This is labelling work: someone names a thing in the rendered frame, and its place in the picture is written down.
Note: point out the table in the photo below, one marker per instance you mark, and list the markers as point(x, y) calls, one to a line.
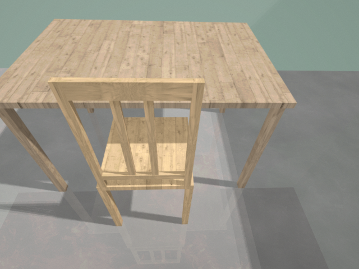
point(236, 70)

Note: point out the chair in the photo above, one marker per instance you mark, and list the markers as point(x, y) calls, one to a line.
point(142, 153)

